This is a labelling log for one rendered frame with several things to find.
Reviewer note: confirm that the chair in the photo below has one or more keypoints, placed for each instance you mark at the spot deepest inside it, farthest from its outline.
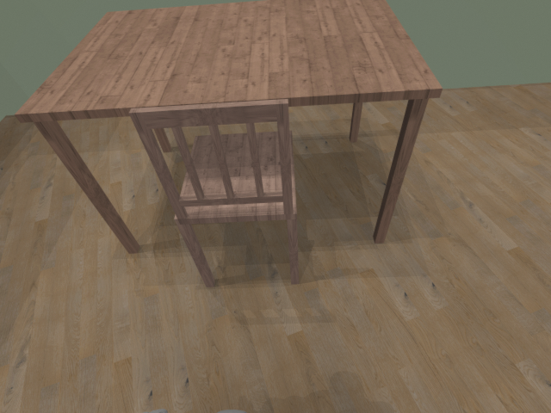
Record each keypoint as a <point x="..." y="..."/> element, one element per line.
<point x="230" y="177"/>

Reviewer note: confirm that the table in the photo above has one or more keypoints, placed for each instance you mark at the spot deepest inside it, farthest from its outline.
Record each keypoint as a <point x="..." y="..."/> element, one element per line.
<point x="311" y="52"/>

